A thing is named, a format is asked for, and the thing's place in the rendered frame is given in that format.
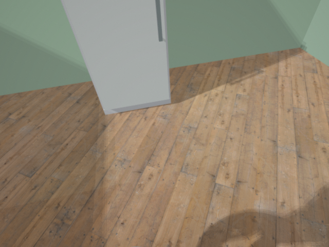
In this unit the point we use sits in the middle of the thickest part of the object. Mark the fridge door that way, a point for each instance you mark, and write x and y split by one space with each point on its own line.
119 41

